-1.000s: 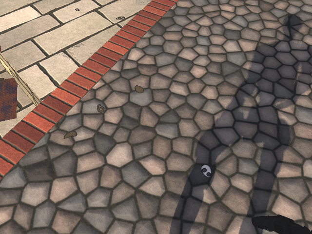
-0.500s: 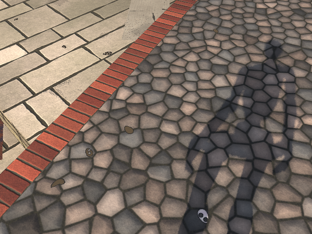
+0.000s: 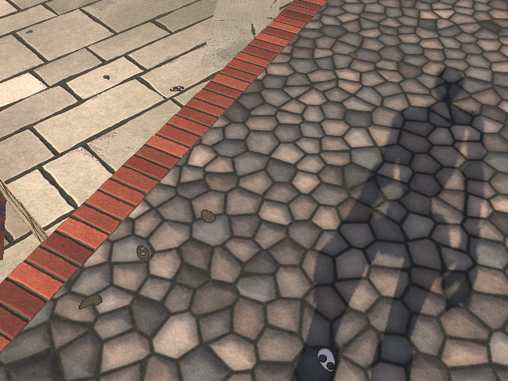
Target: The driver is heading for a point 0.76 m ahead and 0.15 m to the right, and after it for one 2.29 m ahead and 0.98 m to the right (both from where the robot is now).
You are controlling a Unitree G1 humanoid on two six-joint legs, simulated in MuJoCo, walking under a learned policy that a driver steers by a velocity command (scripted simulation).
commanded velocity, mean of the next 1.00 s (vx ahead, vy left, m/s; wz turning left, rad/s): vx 0.30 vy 0.00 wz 0.00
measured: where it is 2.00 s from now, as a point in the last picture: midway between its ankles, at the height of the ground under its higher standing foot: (276, 296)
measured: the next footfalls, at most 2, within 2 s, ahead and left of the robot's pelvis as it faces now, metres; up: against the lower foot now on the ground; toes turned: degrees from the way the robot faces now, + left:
right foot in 0.54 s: +0.11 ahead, -0.13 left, +0.00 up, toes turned -4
left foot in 1.00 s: +0.46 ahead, +0.03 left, +0.00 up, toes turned +4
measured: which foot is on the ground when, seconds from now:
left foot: down 0.00-0.54, up 0.56-0.98, down 1.00-1.00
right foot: down 0.00-0.28, up 0.30-0.52, down 0.54-1.00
